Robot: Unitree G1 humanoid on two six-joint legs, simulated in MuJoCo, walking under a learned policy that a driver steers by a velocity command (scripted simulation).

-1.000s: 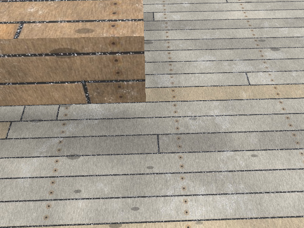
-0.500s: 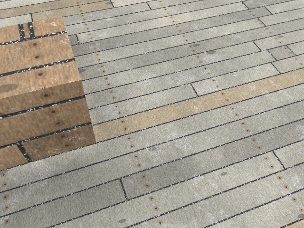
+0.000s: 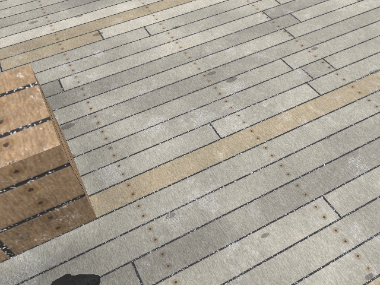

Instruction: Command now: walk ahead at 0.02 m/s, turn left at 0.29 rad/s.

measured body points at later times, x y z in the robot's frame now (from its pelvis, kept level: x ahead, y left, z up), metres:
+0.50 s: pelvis -0.02 +0.04 +0.01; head +0.01 +0.08 +0.46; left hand +0.07 +0.37 -0.10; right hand +0.19 -0.20 -0.07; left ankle -0.03 +0.12 -0.74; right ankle +0.05 -0.12 -0.68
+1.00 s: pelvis -0.01 +0.01 +0.00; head +0.02 +0.02 +0.45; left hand -0.01 +0.31 -0.11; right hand +0.24 -0.17 -0.11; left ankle -0.09 +0.13 -0.73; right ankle +0.06 -0.10 -0.74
